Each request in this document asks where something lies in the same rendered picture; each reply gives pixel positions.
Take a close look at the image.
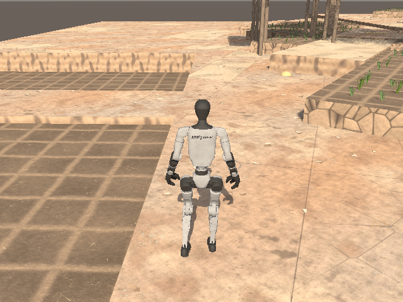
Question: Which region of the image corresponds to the robot left upper arm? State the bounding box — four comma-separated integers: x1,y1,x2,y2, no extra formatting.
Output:
172,126,189,161

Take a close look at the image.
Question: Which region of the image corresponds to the robot right foot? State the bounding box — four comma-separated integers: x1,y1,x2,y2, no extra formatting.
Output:
207,237,216,252

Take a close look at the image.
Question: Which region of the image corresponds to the robot right hand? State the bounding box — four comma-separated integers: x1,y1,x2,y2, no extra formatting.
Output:
226,175,240,189

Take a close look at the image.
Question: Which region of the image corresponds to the robot right upper arm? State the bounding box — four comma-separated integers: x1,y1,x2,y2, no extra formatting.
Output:
215,127,232,162

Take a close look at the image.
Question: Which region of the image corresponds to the humanoid robot head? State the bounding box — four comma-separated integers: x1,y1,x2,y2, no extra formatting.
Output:
191,99,213,130

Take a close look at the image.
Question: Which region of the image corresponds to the right robot forearm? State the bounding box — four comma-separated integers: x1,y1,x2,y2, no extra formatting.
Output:
226,152,238,177

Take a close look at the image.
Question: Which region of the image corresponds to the left robot forearm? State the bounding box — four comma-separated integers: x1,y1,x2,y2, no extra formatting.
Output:
167,151,179,175

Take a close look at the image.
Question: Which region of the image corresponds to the robot left hand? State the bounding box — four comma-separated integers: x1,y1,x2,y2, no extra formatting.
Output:
165,173,180,186

